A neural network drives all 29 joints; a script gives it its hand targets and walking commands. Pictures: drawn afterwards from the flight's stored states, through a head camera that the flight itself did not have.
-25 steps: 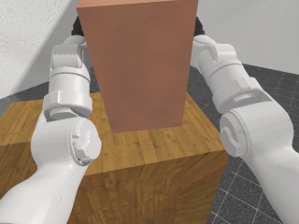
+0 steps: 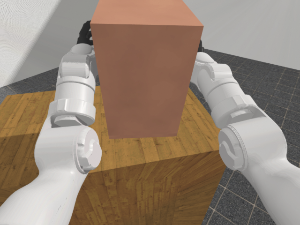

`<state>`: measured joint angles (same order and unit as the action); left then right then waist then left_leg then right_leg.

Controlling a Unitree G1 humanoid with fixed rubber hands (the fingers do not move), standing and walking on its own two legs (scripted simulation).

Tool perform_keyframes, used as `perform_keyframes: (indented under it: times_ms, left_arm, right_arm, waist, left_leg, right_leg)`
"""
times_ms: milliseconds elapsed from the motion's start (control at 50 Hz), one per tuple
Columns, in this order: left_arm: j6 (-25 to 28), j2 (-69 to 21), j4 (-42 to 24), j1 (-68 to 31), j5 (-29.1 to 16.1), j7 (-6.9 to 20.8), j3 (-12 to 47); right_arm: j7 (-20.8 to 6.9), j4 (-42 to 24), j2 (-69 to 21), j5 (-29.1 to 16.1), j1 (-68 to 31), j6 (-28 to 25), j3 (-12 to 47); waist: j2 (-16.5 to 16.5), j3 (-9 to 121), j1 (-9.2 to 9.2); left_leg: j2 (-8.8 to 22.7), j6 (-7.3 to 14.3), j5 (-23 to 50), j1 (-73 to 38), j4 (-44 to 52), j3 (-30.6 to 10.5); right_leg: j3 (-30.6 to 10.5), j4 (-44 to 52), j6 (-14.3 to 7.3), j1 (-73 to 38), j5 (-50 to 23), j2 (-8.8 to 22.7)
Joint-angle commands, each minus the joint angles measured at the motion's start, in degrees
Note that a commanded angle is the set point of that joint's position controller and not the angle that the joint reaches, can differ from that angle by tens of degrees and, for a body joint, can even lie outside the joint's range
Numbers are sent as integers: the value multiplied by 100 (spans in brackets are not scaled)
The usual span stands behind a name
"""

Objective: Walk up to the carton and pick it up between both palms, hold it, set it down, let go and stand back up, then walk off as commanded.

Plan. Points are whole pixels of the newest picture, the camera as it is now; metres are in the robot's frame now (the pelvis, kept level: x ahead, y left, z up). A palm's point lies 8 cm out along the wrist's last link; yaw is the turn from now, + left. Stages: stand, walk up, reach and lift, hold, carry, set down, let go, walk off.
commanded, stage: set down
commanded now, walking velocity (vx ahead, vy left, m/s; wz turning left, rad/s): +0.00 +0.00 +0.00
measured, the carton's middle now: (141, 64) +0.42 +0.01 +0.29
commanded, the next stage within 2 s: none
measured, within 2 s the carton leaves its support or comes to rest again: neither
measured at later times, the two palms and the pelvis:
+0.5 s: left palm (86, 64) +0.44 +0.15 +0.29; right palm (185, 68) +0.44 -0.11 +0.27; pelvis +0.01 +0.00 +0.00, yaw +0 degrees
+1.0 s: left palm (89, 74) +0.46 +0.15 +0.25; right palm (183, 76) +0.45 -0.11 +0.24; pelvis +0.02 +0.00 +0.00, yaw +0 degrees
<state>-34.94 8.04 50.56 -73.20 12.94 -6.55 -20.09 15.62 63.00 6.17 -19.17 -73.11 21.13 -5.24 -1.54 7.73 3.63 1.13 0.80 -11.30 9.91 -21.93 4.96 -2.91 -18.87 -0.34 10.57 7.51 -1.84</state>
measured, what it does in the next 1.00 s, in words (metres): stands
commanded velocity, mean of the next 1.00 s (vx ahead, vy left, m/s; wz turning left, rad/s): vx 0.00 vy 0.00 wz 0.00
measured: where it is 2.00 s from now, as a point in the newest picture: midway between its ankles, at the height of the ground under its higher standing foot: outside the picture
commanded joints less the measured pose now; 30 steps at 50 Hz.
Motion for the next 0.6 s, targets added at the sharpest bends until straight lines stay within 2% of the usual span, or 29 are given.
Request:
perform_keyframes:
  times_ms: [0,40,60,80,120,140,160,180,200,220,240,280,300,320,340,360,380,400,420,460,500,520,560,580]
  left_arm:
    - [384,-3660,104,-3704,-525,758,710]
    - [419,-3573,371,-3530,-481,751,599]
    - [492,-3612,245,-3539,-506,750,609]
    - [494,-3534,371,-3502,-515,741,659]
    - [565,-3523,420,-3488,-475,743,625]
    - [580,-3503,515,-3392,-461,744,566]
    - [621,-3441,402,-3530,-462,766,560]
    - [640,-3541,253,-3470,-546,717,705]
    - [661,-3652,183,-3503,-609,721,823]
    - [652,-3628,442,-3391,-597,705,808]
    - [706,-3704,333,-3600,-644,718,925]
    - [800,-3847,325,-3392,-767,706,982]
    - [859,-3830,216,-3637,-806,669,1157]
    - [846,-3884,241,-3483,-796,670,1142]
    - [927,-3793,483,-3469,-736,675,1095]
    - [1009,-3864,270,-3796,-802,671,1182]
    - [989,-3816,140,-3591,-752,621,1195]
    - [996,-3888,58,-3664,-813,595,1202]
    - [1038,-3986,-25,-3596,-840,564,1213]
    - [1027,-3919,127,-3373,-756,583,1171]
    - [1017,-3772,243,-3176,-643,605,1033]
    - [1008,-3782,410,-3099,-583,634,873]
    - [1085,-3650,289,-3203,-556,660,882]
    - [1051,-3801,300,-3099,-617,664,944]
  right_arm:
    - [-606,-1356,-3275,-62,-5055,-269,359]
    - [-644,-1236,-3169,-25,-5112,-311,316]
    - [-654,-1363,-3219,121,-5091,-384,196]
    - [-667,-1269,-3163,107,-5123,-371,272]
    - [-683,-1219,-3213,352,-5076,-435,76]
    - [-689,-1133,-3261,345,-4936,-443,105]
    - [-698,-1185,-3305,393,-4941,-448,127]
    - [-700,-1319,-3294,360,-5004,-527,159]
    - [-702,-1329,-3260,383,-4963,-538,130]
    - [-685,-1267,-3190,391,-4967,-552,121]
    - [-661,-1312,-3269,422,-5039,-588,17]
    - [-664,-1493,-3284,434,-4986,-671,118]
    - [-641,-1262,-3301,401,-4966,-657,70]
    - [-653,-1435,-3205,464,-4952,-656,60]
    - [-662,-1063,-3239,575,-4765,-681,-105]
    - [-676,-1185,-3244,611,-4944,-735,-166]
    - [-702,-1128,-3272,611,-4737,-708,-67]
    - [-725,-1391,-3413,495,-4895,-773,156]
    - [-715,-1412,-3481,467,-4907,-784,220]
    - [-706,-1250,-3433,446,-4647,-747,257]
    - [-715,-1123,-3404,428,-4516,-704,283]
    - [-725,-1090,-3383,521,-4472,-699,168]
    - [-764,-843,-3426,579,-4311,-694,166]
    - [-741,-1042,-3443,535,-4338,-710,177]
  waist:
    - [242,1699,-202]
    - [244,1417,-237]
    - [214,1836,-221]
    - [149,1595,-250]
    - [209,1639,-178]
    - [231,1598,-268]
    - [83,1701,-229]
    - [315,1855,-237]
    - [342,1907,-142]
    - [295,1820,-129]
    - [345,1954,-46]
    - [216,2187,-88]
    - [481,2097,16]
    - [399,2334,3]
    - [346,2162,38]
    - [416,2426,105]
    - [416,2349,14]
    - [369,2648,-127]
    - [400,2783,-103]
    - [446,2414,-96]
    - [422,2194,-154]
    - [265,2187,-180]
    - [294,2062,-171]
    - [343,2216,-102]
  left_leg:
    - [-197,-127,819,-1115,165,-609]
    - [-215,-88,643,-982,212,-568]
    - [-207,-124,784,-1098,208,-575]
    - [-186,-110,713,-1051,227,-594]
    - [-208,-121,600,-981,236,-567]
    - [-219,-96,675,-988,228,-549]
    - [-226,-93,690,-1064,223,-511]
    - [-216,-142,893,-1157,224,-507]
    - [-227,-177,1036,-1114,167,-522]
    - [-208,-192,955,-1163,157,-513]
    - [-213,-235,983,-1202,131,-535]
    - [-222,-240,1282,-1174,65,-516]
    - [-215,-293,1349,-1240,20,-560]
    - [-214,-293,1386,-1135,9,-569]
    - [-229,-261,1157,-1037,59,-550]
    - [-202,-302,1143,-1137,46,-572]
    - [-220,-307,1321,-1156,42,-547]
    - [-210,-325,1601,-1245,-52,-540]
    - [-215,-306,1874,-1315,-91,-517]
    - [-220,-340,1845,-1250,-115,-511]
    - [-235,-275,1781,-1199,-56,-480]
    - [-252,-229,1581,-1088,7,-464]
    - [-223,-263,1650,-1100,14,-449]
    - [-209,-268,1780,-1178,-15,-502]
  right_leg:
    - [377,584,67,-801,-575,-164]
    - [369,557,55,-666,-369,-175]
    - [430,545,53,-819,-487,-210]
    - [431,522,82,-704,-460,-220]
    - [450,477,70,-718,-367,-203]
    - [438,487,84,-757,-447,-194]
    - [411,477,109,-789,-525,-179]
    - [457,452,68,-803,-642,-200]
    - [474,458,90,-893,-786,-215]
    - [479,447,62,-813,-707,-227]
    - [450,460,54,-815,-703,-218]
    - [510,469,25,-911,-929,-250]
    - [487,420,22,-804,-993,-248]
    - [500,398,1,-900,-1003,-278]
    - [480,450,34,-764,-902,-249]
    - [507,406,20,-766,-864,-253]
    - [538,337,39,-805,-961,-269]
    - [522,300,40,-949,-1178,-280]
    - [497,364,49,-964,-1442,-271]
    - [488,366,43,-918,-1398,-261]
    - [484,356,86,-890,-1407,-227]
    - [465,401,115,-900,-1313,-220]
    - [471,359,123,-911,-1373,-233]
    - [491,330,106,-999,-1508,-240]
